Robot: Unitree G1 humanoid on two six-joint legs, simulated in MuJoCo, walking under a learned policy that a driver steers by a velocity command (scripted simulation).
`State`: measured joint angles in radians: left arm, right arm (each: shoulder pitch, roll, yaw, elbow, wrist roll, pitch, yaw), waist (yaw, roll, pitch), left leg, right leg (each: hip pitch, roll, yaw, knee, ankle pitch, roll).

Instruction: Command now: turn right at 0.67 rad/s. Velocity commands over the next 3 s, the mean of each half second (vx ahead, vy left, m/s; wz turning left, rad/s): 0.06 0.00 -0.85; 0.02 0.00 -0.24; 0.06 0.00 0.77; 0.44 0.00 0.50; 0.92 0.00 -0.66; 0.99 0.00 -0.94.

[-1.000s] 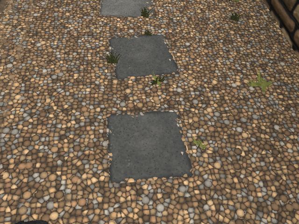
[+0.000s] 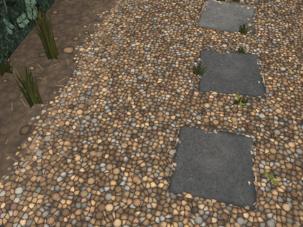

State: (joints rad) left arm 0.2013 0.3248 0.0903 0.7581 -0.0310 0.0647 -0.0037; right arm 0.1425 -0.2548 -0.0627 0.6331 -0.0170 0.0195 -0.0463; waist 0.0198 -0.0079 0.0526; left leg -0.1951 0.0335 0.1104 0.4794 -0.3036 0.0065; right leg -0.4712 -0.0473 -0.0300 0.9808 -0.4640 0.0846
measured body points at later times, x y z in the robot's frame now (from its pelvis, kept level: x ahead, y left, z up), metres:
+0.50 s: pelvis +0.05 -0.05 +0.01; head +0.08 -0.10 +0.45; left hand +0.30 +0.17 -0.06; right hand +0.12 -0.39 -0.08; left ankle +0.21 +0.07 -0.69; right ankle +0.00 -0.12 -0.74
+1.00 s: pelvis +0.11 -0.07 +0.00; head +0.15 -0.10 +0.45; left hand +0.40 +0.06 -0.09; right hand +0.07 -0.37 -0.12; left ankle +0.21 +0.02 -0.73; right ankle +0.03 -0.17 -0.74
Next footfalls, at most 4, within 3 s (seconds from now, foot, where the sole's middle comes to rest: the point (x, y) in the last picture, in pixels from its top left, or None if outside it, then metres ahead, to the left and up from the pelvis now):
0.14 right None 0.04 -0.13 -0.77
0.62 left None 0.24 -0.01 -0.77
0.96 right None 0.07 -0.19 -0.77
1.36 left None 0.25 0.03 -0.77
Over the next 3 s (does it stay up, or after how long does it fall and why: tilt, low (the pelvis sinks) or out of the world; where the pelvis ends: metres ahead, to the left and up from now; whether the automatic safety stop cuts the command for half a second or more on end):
stays up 1.14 -0.22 -0.01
